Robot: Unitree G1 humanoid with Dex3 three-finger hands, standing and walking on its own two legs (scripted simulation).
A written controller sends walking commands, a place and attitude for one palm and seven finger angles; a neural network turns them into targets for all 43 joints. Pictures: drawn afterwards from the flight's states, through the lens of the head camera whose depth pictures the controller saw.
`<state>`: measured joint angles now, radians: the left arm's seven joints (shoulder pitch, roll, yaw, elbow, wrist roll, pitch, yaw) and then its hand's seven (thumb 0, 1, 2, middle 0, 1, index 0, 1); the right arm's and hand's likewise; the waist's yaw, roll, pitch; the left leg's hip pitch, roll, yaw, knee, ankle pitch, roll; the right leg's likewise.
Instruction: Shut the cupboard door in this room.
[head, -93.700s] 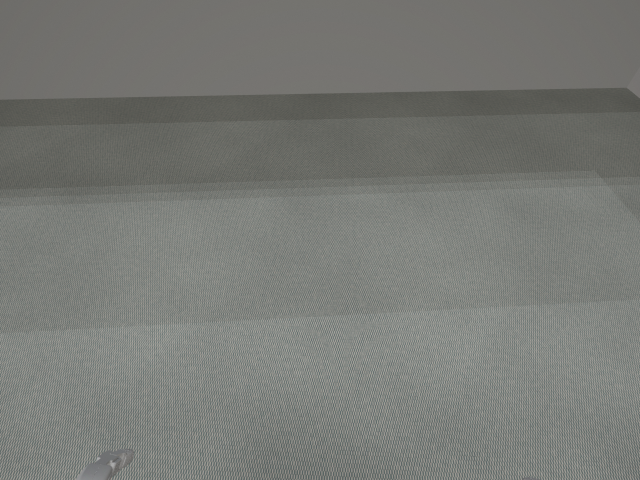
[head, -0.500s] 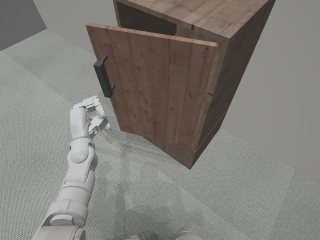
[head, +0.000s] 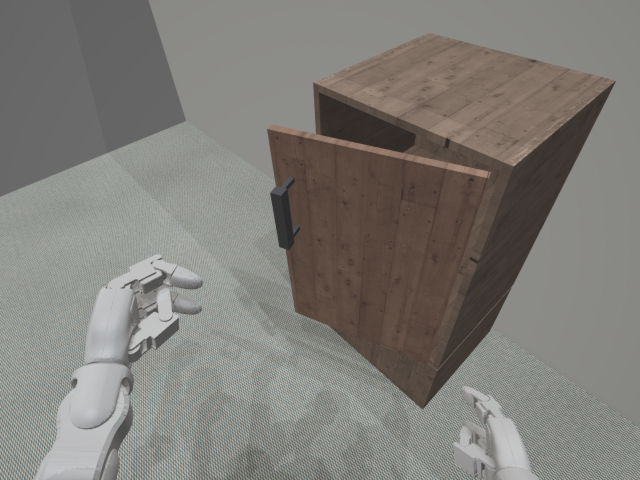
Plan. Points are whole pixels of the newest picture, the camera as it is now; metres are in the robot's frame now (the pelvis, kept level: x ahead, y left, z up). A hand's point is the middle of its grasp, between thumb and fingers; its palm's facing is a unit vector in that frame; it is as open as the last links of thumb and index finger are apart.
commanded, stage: draw the hand back to the body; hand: left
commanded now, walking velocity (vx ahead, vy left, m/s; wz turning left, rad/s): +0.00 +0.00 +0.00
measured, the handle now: (288, 213) +0.62 +0.13 -0.05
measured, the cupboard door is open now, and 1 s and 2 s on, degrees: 21 21 21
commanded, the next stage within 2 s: step back with the hand held close in 0.70 s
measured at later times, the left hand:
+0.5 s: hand (41, 362) +0.18 +0.27 +0.16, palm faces +0.46 -0.78 -0.42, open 7.1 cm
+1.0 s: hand (60, 359) +0.18 +0.25 +0.16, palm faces +0.42 -0.78 -0.46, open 7.4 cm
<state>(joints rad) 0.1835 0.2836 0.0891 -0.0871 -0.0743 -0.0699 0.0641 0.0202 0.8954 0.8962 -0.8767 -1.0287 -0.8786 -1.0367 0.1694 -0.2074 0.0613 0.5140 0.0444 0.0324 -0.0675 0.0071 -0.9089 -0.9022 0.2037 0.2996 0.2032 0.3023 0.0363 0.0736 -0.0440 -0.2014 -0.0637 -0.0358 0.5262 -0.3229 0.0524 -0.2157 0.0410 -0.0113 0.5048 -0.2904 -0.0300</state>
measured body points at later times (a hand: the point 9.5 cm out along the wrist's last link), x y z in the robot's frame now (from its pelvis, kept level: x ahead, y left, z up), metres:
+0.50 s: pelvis -0.01 +0.00 +0.01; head -0.02 -0.03 +0.45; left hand +0.15 +0.31 +0.18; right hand +0.18 -0.21 -0.09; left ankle -0.03 +0.08 -0.74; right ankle -0.01 -0.10 -0.73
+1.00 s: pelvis -0.02 -0.01 +0.00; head -0.01 -0.04 +0.45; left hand +0.15 +0.29 +0.19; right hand +0.16 -0.24 -0.09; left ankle -0.03 +0.08 -0.73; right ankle -0.01 -0.10 -0.74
